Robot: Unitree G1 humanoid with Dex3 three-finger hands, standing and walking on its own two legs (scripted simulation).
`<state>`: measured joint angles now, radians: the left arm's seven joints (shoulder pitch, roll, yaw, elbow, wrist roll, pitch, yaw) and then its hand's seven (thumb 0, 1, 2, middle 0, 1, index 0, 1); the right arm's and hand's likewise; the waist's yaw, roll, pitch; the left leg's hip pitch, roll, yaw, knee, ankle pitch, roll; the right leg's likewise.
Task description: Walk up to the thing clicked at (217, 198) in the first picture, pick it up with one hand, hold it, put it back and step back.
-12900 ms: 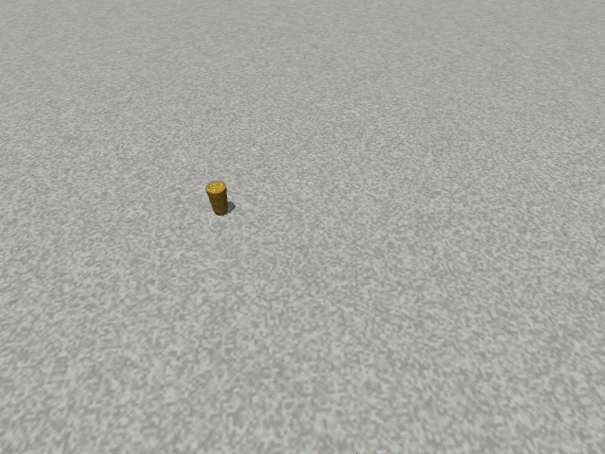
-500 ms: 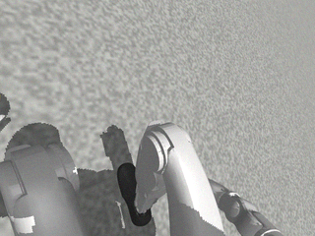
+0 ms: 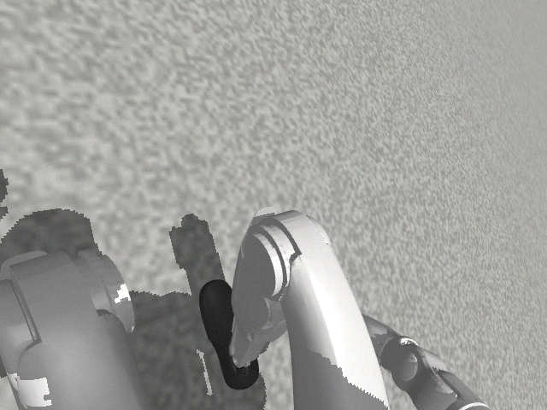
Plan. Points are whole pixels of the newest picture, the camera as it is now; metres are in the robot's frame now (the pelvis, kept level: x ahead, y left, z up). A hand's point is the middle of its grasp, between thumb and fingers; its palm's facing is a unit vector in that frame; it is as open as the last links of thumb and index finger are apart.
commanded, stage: settle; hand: left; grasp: from the side
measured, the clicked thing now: out of the picture +0.43 +0.27 -0.20
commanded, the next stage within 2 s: lift in 1.82 s
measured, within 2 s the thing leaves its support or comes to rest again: leaves its support in 0.20 s
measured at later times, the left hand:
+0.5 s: hand out of the picture +0.40 +0.30 -0.11, palm faces +0.33 -0.94 -0.05, open 11.1 cm
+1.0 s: hand out of the picture +0.40 +0.29 -0.01, palm faces +0.30 -0.95 -0.09, open 11.2 cm
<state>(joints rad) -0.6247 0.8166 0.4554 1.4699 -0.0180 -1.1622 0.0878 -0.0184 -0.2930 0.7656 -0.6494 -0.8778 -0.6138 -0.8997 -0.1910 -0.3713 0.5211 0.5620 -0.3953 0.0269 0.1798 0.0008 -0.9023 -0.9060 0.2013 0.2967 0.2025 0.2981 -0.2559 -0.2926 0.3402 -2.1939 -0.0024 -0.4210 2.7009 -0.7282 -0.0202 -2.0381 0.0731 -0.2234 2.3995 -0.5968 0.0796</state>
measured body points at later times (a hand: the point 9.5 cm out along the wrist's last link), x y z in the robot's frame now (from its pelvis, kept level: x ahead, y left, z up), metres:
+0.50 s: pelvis +0.01 -0.01 +0.02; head +0.20 +0.19 +0.38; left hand +0.37 +0.35 -0.10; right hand +0.21 -0.23 -0.03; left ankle +0.08 +0.12 -0.24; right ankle +0.15 -0.14 -0.24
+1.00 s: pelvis +0.02 -0.02 +0.05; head +0.22 +0.10 +0.44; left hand +0.38 +0.34 +0.00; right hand +0.21 -0.25 -0.05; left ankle +0.08 +0.12 -0.24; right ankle +0.15 -0.14 -0.24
